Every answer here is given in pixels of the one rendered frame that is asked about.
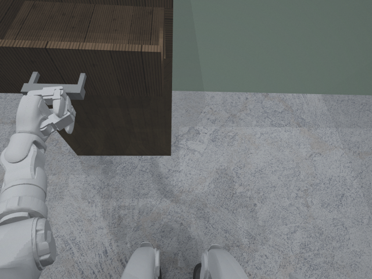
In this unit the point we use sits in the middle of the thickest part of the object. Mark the handle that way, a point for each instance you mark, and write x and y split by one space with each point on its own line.
74 91

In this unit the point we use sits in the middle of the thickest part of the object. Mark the robot left upper arm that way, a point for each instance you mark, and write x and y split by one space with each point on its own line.
26 248

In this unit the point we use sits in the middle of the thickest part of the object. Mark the drawer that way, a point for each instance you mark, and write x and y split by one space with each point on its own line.
119 48

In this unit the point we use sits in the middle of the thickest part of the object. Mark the left robot hand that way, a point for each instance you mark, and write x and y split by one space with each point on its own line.
33 116

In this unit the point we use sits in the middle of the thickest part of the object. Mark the left robot thigh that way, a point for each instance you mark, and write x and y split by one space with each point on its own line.
144 263

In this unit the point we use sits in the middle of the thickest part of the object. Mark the cabinet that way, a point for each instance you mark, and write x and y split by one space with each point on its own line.
116 125

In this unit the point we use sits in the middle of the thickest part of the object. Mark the left robot forearm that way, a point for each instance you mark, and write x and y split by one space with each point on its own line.
24 188

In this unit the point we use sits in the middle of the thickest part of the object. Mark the right robot thigh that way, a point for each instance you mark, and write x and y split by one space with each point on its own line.
219 264

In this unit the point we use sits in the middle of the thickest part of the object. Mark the robot thigh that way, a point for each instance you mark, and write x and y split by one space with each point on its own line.
219 264
144 263

